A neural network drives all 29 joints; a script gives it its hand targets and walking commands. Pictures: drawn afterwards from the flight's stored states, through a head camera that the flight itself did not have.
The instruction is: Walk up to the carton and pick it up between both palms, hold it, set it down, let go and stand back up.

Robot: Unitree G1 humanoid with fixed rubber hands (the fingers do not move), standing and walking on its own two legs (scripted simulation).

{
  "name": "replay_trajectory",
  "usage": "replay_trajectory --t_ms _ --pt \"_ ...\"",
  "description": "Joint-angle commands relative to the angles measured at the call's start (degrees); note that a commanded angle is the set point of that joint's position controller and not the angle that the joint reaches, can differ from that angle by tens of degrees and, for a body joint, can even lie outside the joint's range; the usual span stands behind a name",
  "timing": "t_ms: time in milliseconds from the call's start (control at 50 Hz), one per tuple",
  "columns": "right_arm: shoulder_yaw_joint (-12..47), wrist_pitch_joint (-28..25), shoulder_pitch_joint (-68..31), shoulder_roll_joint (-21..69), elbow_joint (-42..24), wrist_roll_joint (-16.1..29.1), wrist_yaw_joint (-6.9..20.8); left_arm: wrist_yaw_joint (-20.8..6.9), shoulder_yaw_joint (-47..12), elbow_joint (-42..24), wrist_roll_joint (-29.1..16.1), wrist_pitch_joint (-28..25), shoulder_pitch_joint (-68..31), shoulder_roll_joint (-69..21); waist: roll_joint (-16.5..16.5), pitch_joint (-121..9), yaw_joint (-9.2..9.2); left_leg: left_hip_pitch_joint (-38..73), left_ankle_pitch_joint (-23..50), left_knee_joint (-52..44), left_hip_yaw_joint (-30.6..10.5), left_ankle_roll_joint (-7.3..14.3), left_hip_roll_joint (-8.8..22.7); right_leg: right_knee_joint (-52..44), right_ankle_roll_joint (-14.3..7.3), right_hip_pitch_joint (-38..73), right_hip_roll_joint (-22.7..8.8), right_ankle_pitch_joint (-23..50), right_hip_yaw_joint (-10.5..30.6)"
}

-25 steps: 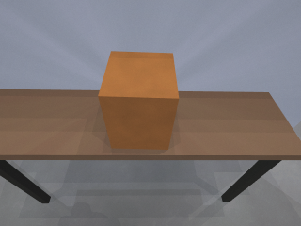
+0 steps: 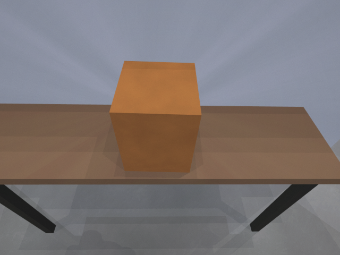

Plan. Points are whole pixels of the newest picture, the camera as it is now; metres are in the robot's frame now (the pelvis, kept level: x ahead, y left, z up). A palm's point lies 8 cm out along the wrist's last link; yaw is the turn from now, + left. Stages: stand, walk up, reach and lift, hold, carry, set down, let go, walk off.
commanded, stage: stand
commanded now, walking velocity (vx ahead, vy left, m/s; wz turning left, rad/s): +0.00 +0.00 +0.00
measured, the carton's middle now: (158, 119) +0.47 +0.05 +0.04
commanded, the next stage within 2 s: none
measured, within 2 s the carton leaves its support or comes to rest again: neither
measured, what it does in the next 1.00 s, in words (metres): stands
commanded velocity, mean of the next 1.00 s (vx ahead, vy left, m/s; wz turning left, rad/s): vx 0.00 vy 0.00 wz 0.00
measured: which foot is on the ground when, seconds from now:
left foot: down 0.00-1.00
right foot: down 0.00-1.00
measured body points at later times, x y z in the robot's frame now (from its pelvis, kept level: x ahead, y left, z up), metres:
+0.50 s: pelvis +0.00 +0.00 +0.00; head +0.00 +0.00 +0.45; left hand +0.00 +0.24 -0.15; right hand +0.01 -0.24 -0.15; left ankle +0.03 +0.12 -0.74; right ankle -0.04 -0.14 -0.74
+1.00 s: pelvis +0.00 +0.00 +0.00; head +0.01 +0.00 +0.45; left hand -0.01 +0.24 -0.15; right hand +0.01 -0.24 -0.15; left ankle +0.03 +0.12 -0.74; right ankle -0.04 -0.14 -0.74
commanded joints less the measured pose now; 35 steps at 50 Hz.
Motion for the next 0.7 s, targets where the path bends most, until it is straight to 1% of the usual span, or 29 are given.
replay_trajectory --t_ms 0,40,80,120,160,180,200,220,240,260,280,300,340,360,380,400,420,440,460,480,500,520,560,580,600,640,680 --pt "-1.33 -0.69 3.04 -7.29 -1.86 -0.02 -0.39 0.3 1.66 -1.44 0.05 -0.55 4.24 6.69 0.64 4.22 0.17 0.57 5.87 -5.57 -5.32 0.38 5.56 -5.81 -1.63 -5.41 -4.15 7.14 3.48" --pt "-1.43 -0.9 3.34 -7.01 -1.75 0.05 -0.43 0.41 1.71 -1.08 0.08 -0.69 4.41 7.12 1.19 2.27 0.18 1.44 7.4 -5.43 -5.45 0.4 5.63 -5.5 -1.57 -4.66 -4.0 8.45 3.27" --pt "-1.22 -0.98 3.27 -6.56 -1.57 0.36 -0.42 0.5 1.57 -1.14 0.06 -0.71 3.73 7.04 0.55 2.35 0.14 1.3 9.03 -5.39 -5.47 0.46 5.82 -5.23 -1.42 -4.09 -4.18 9.35 3.11" --pt "-1.27 -0.85 3.24 -6.56 -1.38 0.18 -0.5 0.44 1.47 -0.61 0.02 -0.65 4.03 6.31 -0.13 3.38 0.41 1.28 8.7 -5.11 -5.28 0.3 5.83 -5.75 -1.41 -4.7 -4.05 8.93 3.12" --pt "-1.23 -0.84 3.63 -6.67 -1.11 0.19 -0.56 0.53 1.43 -0.32 0.01 -0.6 4.41 6.23 0.74 3.71 0.14 1.29 8.66 -5.14 -5.23 0.48 5.65 -5.8 -1.61 -4.58 -4.37 9.14 3.44" --pt "-1.05 -0.85 3.93 -6.21 -1.0 0.12 -0.52 0.53 1.21 -0.46 -0.24 -0.58 4.2 6.54 -0.3 2.68 0.18 1.76 8.23 -5.36 -5.23 0.44 5.82 -5.75 -1.72 -4.69 -4.33 8.6 3.34" --pt "-0.93 -0.82 3.78 -6.11 -1.06 0.04 -0.53 0.47 1.29 -0.54 -0.3 -0.55 3.71 6.27 -0.18 2.49 0.13 1.78 7.64 -5.37 -5.22 0.39 5.82 -5.89 -1.85 -4.77 -4.16 8.25 3.14" --pt "-1.06 -0.78 3.27 -6.62 -0.97 0.13 -0.53 0.48 1.4 -0.37 -0.09 -0.54 3.58 6.03 0.8 2.84 0.09 1.28 7.09 -5.43 -5.26 0.33 5.75 -6.0 -1.8 -4.47 -4.24 8.06 3.31" --pt "-1.08 -0.82 3.17 -6.49 -1.0 0.13 -0.54 0.46 1.41 -0.45 -0.02 -0.55 3.76 6.42 0.3 2.58 0.44 1.34 7.52 -5.44 -5.27 0.42 5.75 -5.78 -1.67 -4.29 -4.09 8.5 3.1" --pt "-1.2 -0.86 3.48 -6.84 -0.76 -0.06 -0.58 0.49 1.48 -0.26 0.21 -0.63 3.96 6.32 0.01 2.26 0.17 2.12 8.04 -5.33 -5.08 0.51 5.89 -5.53 -1.51 -4.16 -4.23 8.94 3.15" --pt "-1.28 -0.83 3.85 -6.89 -0.74 -0.01 -0.62 0.51 1.42 -0.12 0.11 -0.62 4.21 6.39 0.45 2.06 0.04 2.16 7.49 -5.47 -5.33 0.61 5.9 -5.55 -1.62 -4.18 -4.29 8.28 3.17" --pt "-1.07 -0.8 4.04 -6.53 -0.76 0.17 -0.61 0.46 1.46 -0.27 -0.04 -0.51 3.8 6.59 -0.12 2.27 0.05 1.68 6.38 -5.78 -5.45 0.48 5.9 -5.79 -1.54 -4.26 -4.02 7.25 2.88" --pt "-1.06 -0.88 3.32 -6.5 -0.9 0.22 -0.54 0.49 1.35 -0.18 -0.13 -0.51 3.53 6.29 -0.23 1.79 0.3 1.54 6.34 -5.81 -5.29 0.39 5.79 -5.68 -1.57 -3.66 -4.23 7.83 2.87" --pt "-1.18 -0.86 2.84 -6.77 -0.82 0.16 -0.58 0.45 1.35 0.09 -0.07 -0.51 3.72 5.95 0.56 2.44 0.29 1.41 6.06 -5.81 -5.02 0.17 5.69 -5.88 -1.59 -4.42 -4.29 7.74 3.1" --pt "-1.31 -0.82 3.62 -6.8 -0.74 0.13 -0.58 0.45 1.29 0.28 0.02 -0.51 3.78 6.22 0.28 2.68 -0.06 1.61 5.85 -5.84 -5.18 0.09 5.63 -5.7 -1.59 -4.72 -4.22 7.37 2.88" --pt "-1.15 -0.76 3.57 -6.42 -0.39 0.09 -0.6 0.47 1.4 0.41 0.1 -0.45 3.79 6.09 0.86 4.28 0.07 0.56 5.75 -5.88 -5.13 0.16 5.66 -5.97 -1.5 -4.83 -4.21 6.98 3.12" --pt "-1.04 -0.74 3.93 -5.82 -0.33 0.07 -0.54 0.51 1.31 0.46 0.03 -0.5 4.13 6.3 -0.38 4.44 0.13 0.85 6.17 -5.67 -5.52 0.21 5.89 -5.85 -1.54 -4.75 -4.18 7.25 3.16" --pt "-1.12 -0.8 3.96 -6.33 -0.34 0.15 -0.56 0.47 1.37 0.75 0.18 -0.55 4.28 6.14 0.58 3.48 0.05 1.69 6.24 -5.68 -5.25 0.33 5.86 -5.86 -1.44 -4.8 -4.45 7.23 3.23" --pt "-1.16 -0.81 4.44 -6.1 -0.61 0.21 -0.49 0.5 1.33 0.44 -0.01 -0.52 4.12 6.22 0.11 2.96 -0.24 1.55 5.75 -5.87 -5.28 0.38 5.88 -5.56 -1.59 -4.74 -4.38 6.88 2.76" --pt "-1.12 -0.78 3.57 -5.99 -0.41 0.15 -0.54 0.46 1.39 0.54 -0.03 -0.51 3.85 5.85 0.91 3.59 0.02 1.24 5.12 -5.95 -5.1 0.36 5.78 -5.93 -1.69 -5.29 -4.3 6.69 2.98" --pt "-1.17 -0.8 3.66 -5.86 -0.64 0.08 -0.52 0.49 1.31 0.52 -0.12 -0.52 4.26 5.71 0.68 3.37 0.24 1.09 5.13 -6.14 -5.36 0.36 5.86 -5.85 -1.73 -4.73 -4.37 6.77 2.8" --pt "-1.14 -0.84 3.25 -6.06 -0.55 0.09 -0.54 0.53 1.34 0.56 -0.11 -0.51 4.02 5.77 -0.08 3.84 0.15 1.03 6.63 -5.74 -5.32 0.37 5.95 -5.96 -1.64 -4.67 -4.47 7.66 2.87" --pt "-1.19 -0.98 3.94 -6.14 -0.41 0.24 -0.52 0.58 1.32 0.45 -0.07 -0.52 3.71 6.24 -0.38 3.44 -0.08 1.12 7.15 -5.86 -5.48 0.27 5.69 -5.73 -1.47 -4.53 -4.43 7.61 2.71" --pt "-1.24 -0.93 3.83 -6.29 -0.22 0.06 -0.54 0.54 1.37 0.42 0.04 -0.56 3.83 6.1 0.01 3.21 0.16 1.72 7.32 -5.6 -5.45 0.32 5.63 -5.85 -1.42 -4.47 -4.29 7.72 2.67" --pt "-1.26 -0.92 3.97 -6.27 -0.33 0.12 -0.56 0.51 1.33 0.65 0.06 -0.55 3.87 6.24 -0.3 2.69 -0.17 1.87 6.75 -5.79 -5.53 0.31 5.63 -5.64 -1.55 -4.29 -4.31 7.61 2.6" --pt "-1.32 -0.86 3.68 -6.32 -0.35 0.13 -0.61 0.51 1.36 0.54 0.07 -0.54 4.05 5.91 0.56 3.05 0.12 1.27 6.16 -5.86 -5.38 0.21 5.6 -5.96 -1.36 -4.13 -4.27 6.96 2.59" --pt "-1.25 -0.86 3.39 -6.09 -0.03 0.08 -0.61 0.56 1.27 0.95 0.09 -0.46 4.24 5.37 0.36 4.23 0.46 0.66 7.03 -5.94 -5.28 0.34 5.6 -5.94 -1.24 -4.24 -4.2 7.7 2.55"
